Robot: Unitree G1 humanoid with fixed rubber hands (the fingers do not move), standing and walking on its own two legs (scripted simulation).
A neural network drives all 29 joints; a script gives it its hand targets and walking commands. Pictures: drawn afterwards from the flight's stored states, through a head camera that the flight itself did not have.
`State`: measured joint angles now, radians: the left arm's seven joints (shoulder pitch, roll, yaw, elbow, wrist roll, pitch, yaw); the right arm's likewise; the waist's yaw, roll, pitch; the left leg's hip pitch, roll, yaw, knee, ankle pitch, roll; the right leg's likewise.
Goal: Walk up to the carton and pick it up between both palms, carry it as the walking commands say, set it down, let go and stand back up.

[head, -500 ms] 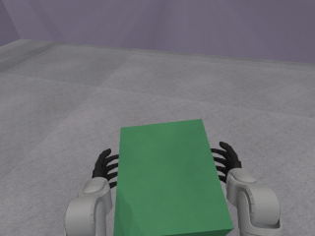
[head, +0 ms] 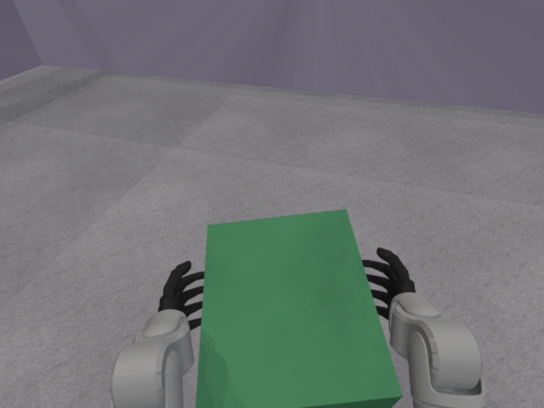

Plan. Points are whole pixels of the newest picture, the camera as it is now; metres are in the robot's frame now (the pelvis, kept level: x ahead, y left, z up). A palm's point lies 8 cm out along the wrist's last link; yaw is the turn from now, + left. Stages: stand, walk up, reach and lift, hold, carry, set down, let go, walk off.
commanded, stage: carry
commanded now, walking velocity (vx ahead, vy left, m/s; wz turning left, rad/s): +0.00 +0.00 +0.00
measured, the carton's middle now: (290, 331) +0.26 +0.00 +0.01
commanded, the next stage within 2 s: none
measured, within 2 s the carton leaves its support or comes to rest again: neither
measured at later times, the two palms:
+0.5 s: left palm (175, 321) +0.23 +0.15 +0.10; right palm (400, 304) +0.24 -0.14 +0.10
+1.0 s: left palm (169, 341) +0.21 +0.16 +0.08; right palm (399, 324) +0.22 -0.13 +0.09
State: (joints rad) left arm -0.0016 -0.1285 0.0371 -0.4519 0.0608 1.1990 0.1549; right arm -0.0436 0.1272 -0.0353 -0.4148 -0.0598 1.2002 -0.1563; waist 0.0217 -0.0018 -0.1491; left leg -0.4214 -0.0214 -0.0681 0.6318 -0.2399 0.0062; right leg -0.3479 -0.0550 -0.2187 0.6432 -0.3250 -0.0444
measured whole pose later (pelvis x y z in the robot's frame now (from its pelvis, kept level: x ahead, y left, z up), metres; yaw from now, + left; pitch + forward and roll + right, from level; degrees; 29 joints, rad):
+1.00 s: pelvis -0.02 +0.01 -0.01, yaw +0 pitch -1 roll -1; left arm -0.01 -0.13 0.04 -0.45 0.06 1.20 0.15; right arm -0.05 0.13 -0.04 -0.43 -0.06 1.21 -0.16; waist 0.02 0.00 -0.06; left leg -0.43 -0.02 -0.06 0.69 -0.24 0.00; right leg -0.35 -0.06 -0.21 0.68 -0.31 -0.05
